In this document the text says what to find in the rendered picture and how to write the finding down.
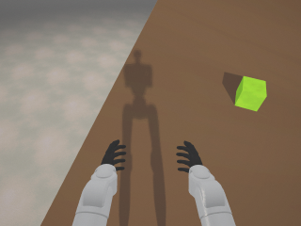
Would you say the robot left hand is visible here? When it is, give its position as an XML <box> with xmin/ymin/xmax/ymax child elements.
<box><xmin>101</xmin><ymin>139</ymin><xmax>127</xmax><ymax>171</ymax></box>

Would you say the carton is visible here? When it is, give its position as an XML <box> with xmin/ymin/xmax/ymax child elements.
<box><xmin>234</xmin><ymin>76</ymin><xmax>267</xmax><ymax>111</ymax></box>

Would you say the right robot forearm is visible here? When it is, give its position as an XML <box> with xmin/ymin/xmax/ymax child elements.
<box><xmin>188</xmin><ymin>165</ymin><xmax>236</xmax><ymax>226</ymax></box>

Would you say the left robot forearm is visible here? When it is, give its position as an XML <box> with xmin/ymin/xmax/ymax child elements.
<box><xmin>72</xmin><ymin>164</ymin><xmax>118</xmax><ymax>226</ymax></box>

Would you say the robot right hand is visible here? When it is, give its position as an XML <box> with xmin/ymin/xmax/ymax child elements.
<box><xmin>176</xmin><ymin>141</ymin><xmax>203</xmax><ymax>173</ymax></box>

